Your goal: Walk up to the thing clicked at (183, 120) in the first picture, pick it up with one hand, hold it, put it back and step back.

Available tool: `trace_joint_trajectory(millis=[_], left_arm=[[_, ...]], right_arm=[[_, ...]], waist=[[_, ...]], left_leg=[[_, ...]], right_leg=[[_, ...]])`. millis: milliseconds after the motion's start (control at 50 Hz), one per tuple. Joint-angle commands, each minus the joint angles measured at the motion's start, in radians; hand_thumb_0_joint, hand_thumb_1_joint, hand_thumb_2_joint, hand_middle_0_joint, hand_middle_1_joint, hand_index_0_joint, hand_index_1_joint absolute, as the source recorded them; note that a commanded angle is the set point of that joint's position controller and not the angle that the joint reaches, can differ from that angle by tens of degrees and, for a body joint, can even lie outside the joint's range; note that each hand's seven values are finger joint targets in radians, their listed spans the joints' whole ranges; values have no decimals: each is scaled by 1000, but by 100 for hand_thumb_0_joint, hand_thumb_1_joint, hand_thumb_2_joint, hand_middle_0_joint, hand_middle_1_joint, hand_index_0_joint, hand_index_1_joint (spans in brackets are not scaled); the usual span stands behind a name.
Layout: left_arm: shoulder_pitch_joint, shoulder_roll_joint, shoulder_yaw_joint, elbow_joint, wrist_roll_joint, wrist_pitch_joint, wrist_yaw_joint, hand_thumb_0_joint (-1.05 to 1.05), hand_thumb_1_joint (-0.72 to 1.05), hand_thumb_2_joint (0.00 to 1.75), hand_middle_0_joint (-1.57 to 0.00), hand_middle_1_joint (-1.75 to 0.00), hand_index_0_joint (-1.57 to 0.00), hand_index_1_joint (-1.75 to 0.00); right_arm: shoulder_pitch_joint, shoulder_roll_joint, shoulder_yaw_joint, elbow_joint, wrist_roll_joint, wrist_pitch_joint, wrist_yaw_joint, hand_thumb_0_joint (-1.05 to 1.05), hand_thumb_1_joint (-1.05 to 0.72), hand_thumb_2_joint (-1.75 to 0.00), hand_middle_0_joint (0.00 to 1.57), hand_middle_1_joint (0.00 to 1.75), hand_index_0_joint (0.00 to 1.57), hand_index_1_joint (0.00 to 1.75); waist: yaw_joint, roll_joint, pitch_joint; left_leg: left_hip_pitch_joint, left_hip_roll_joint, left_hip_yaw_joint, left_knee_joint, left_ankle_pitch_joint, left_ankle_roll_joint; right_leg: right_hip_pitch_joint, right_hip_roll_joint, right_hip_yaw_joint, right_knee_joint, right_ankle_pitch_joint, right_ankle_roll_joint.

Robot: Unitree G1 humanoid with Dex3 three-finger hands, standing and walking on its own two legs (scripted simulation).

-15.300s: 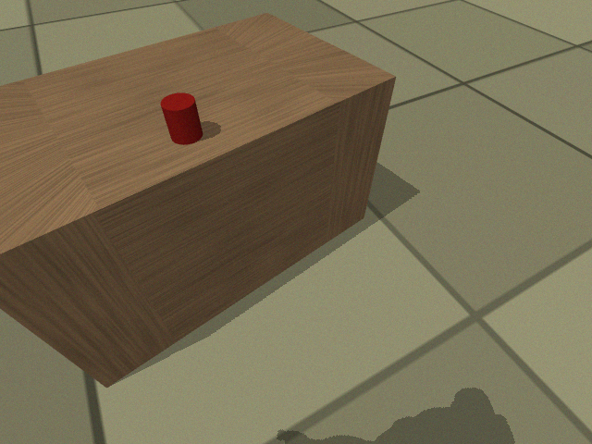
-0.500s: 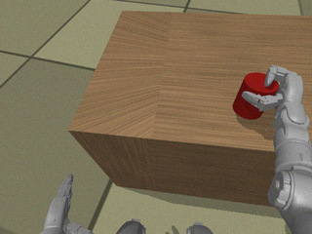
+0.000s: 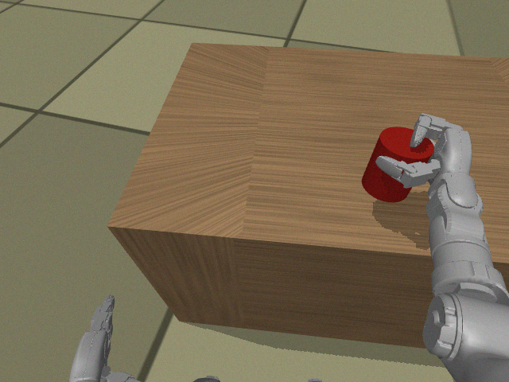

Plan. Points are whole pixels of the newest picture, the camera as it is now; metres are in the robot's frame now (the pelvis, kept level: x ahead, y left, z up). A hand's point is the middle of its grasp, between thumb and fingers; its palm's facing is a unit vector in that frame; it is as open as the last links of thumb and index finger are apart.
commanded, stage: lift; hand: right
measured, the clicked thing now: (394, 165) +0.45 -0.20 +0.09
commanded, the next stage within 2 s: hold in 1.10 s
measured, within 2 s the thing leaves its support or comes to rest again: neither
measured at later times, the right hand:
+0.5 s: hand (429, 143) +0.38 -0.19 +0.20, palm faces +0.17 +0.99 +0.00, open 7.0 cm
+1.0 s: hand (452, 148) +0.34 -0.18 +0.24, palm faces +0.17 +0.98 -0.01, open 6.9 cm
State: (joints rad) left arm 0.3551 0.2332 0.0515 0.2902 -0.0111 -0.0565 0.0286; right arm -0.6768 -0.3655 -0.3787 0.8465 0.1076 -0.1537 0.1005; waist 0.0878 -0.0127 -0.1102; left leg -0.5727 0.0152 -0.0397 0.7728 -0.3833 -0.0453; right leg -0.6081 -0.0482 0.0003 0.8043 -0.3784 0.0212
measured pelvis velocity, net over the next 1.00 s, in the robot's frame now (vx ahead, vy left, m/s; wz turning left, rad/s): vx -0.02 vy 0.01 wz -0.03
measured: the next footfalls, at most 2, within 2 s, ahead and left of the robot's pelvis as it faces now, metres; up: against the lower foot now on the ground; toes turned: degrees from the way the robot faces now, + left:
none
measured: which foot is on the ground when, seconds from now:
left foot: down 0.00-1.00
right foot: down 0.00-1.00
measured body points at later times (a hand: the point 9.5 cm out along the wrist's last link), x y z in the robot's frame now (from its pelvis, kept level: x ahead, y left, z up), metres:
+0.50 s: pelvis +0.00 +0.01 +0.02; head -0.01 +0.02 +0.47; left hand +0.16 +0.26 -0.04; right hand +0.37 -0.24 +0.20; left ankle +0.00 +0.15 -0.71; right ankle +0.01 -0.13 -0.71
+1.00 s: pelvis -0.02 +0.01 +0.02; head -0.04 +0.03 +0.47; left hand +0.16 +0.26 -0.05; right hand +0.32 -0.24 +0.24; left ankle +0.00 +0.15 -0.71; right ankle +0.01 -0.13 -0.71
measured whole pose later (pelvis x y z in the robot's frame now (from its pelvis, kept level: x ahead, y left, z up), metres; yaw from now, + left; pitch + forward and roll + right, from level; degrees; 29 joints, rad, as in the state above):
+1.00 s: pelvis -0.02 +0.01 +0.02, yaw -2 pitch -1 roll +0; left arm 0.29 0.23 0.08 0.51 -0.04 -0.11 0.05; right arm -0.40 -0.26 -0.27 0.07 0.19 0.40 0.03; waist 0.00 -0.05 -0.06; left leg -0.27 0.04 -0.01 0.60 -0.30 -0.04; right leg -0.30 -0.03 0.02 0.60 -0.27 0.03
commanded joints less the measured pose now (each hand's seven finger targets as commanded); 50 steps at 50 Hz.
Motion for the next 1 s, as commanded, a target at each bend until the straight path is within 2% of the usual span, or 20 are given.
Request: trace_joint_trajectory(millis=[0,40,80,100,160,180,200,240,280,360,440,460,480,500,580,640,720,760,940,980], left_arm=[[-25,93,38,-148,-8,-62,9,0,-52,4,-4,-6,-5,-5],[-35,142,77,-156,-5,-61,18,0,-52,4,-4,-6,-5,-5],[10,139,90,-104,-10,-55,21,0,-52,4,-4,-6,-5,-5],[-23,121,77,-123,-13,-62,19,0,-52,4,-4,-6,-5,-5],[-64,107,56,-127,-18,-67,24,0,-53,4,-4,-5,-5,-5],[-42,90,48,-87,-18,-67,21,0,-53,4,-4,-5,-5,-5],[-51,114,70,-88,-19,-68,24,0,-53,4,-4,-5,-5,-5],[-76,101,53,-115,-22,-73,24,0,-53,4,-4,-5,-5,-5],[-76,139,91,-125,-22,-74,31,0,-53,4,-4,-5,-4,-4],[-57,107,66,-86,-26,-73,27,0,-53,5,-4,-5,-4,-4],[-94,98,62,-71,-24,-82,27,0,-54,5,-3,-5,-4,-5],[-87,119,83,-50,-24,-82,29,0,-54,5,-3,-5,-4,-4],[-108,94,55,-46,-24,-83,24,0,-54,5,-3,-5,-3,-4],[-117,106,71,-28,-25,-82,26,0,-54,5,-3,-5,-4,-5],[-156,105,64,-7,-24,-89,22,0,-54,5,-3,-5,-3,-5],[-140,136,97,9,-24,-90,23,0,-54,5,-3,-5,-4,-4],[-164,65,31,12,-30,-91,13,0,-54,5,-3,-4,-3,-4],[-162,128,94,20,-29,-93,21,0,-54,5,-3,-4,-3,-4],[-213,77,35,37,-29,-116,14,0,-54,5,-4,-5,-4,-4],[-204,134,97,74,-26,-121,22,0,-54,4,-4,-5,-4,-4]], right_arm=[[-419,-174,22,-293,38,-57,-15,0,-15,-134,130,147,134,147],[-481,-278,-20,-433,29,-46,-29,0,-16,-135,130,147,135,148],[-439,-215,8,-452,44,-13,-31,0,-14,-135,130,148,135,148],[-381,-131,59,-413,49,9,-31,0,-12,-134,129,147,134,147],[-407,-165,46,-541,61,49,-34,0,-16,-134,131,148,136,148],[-354,-123,74,-507,62,74,-33,0,-15,-134,131,148,135,148],[-356,-146,49,-548,72,90,-37,0,-14,-135,131,148,136,148],[-359,-147,55,-625,73,120,-37,0,-13,-134,130,148,135,148],[-330,-150,47,-648,77,151,-43,0,-11,-132,129,146,134,146],[-301,-146,35,-739,90,200,-53,0,-14,-133,130,147,135,147],[-301,-107,68,-834,89,247,-61,0,-12,-134,131,148,135,148],[-290,-128,44,-827,92,260,-66,0,-15,-132,130,146,135,146],[-268,-95,74,-836,86,275,-63,0,-11,-133,130,147,135,147],[-290,-130,49,-874,90,284,-68,0,-14,-132,130,147,135,147],[-236,-96,66,-872,87,341,-66,0,-11,-136,132,150,137,150],[-232,-128,30,-905,94,373,-66,0,-13,-133,130,147,135,147],[-203,-93,45,-939,99,404,-67,0,-13,-134,131,149,136,149],[-196,-113,30,-945,104,420,-70,0,-14,-134,131,148,136,148],[-198,-84,61,-1030,101,472,-68,0,-14,-132,129,146,134,146],[-188,-94,51,-1041,106,487,-68,0,-13,-131,128,145,133,145]], waist=[[-30,-61,-358],[-42,-92,-424],[-34,-60,-344],[-35,-50,-312],[-51,-36,-294],[-54,-42,-259],[-54,-8,-245],[-69,-32,-278],[-67,3,-285],[-76,-9,-249],[-76,-33,-248],[-72,-1,-217],[-82,-28,-228],[-83,-25,-209],[-85,-18,-211],[-83,8,-222],[-98,7,-177],[-82,31,-172],[-92,-28,-145],[-81,-11,-147]], left_leg=[[153,-38,75,-103,347,39],[192,-33,70,-105,384,38],[174,-36,77,-119,371,39],[176,-36,82,-121,365,41],[190,-33,81,-149,320,39],[197,-31,80,-154,316,39],[207,-29,81,-165,307,34],[231,-23,77,-170,317,32],[251,-25,82,-173,338,30],[256,-20,81,-190,338,29],[263,-18,81,-206,328,29],[264,-19,83,-211,317,27],[267,-17,81,-212,318,30],[270,-16,78,-221,303,30],[288,-16,83,-234,306,30],[304,-19,91,-239,308,28],[303,-14,87,-261,272,29],[292,-17,91,-269,257,26],[287,-17,92,-290,198,33],[279,-20,94,-298,180,34]], right_leg=[[315,31,-19,-121,350,-22],[354,33,-24,-123,382,-22],[361,29,-20,-141,375,-21],[356,27,-18,-154,381,-17],[360,27,-21,-176,313,-21],[343,31,-25,-183,304,-20],[333,32,-24,-189,286,-25],[361,36,-28,-194,295,-24],[383,35,-26,-198,318,-25],[392,42,-32,-207,316,-25],[418,42,-30,-223,305,-24],[404,41,-28,-226,292,-27],[412,42,-29,-233,299,-25],[403,43,-30,-237,280,-25],[412,44,-27,-248,286,-26],[426,42,-23,-250,290,-29],[410,49,-30,-268,257,-29],[425,47,-25,-275,239,-34],[423,50,-20,-304,190,-26],[437,46,-16,-314,170,-27]])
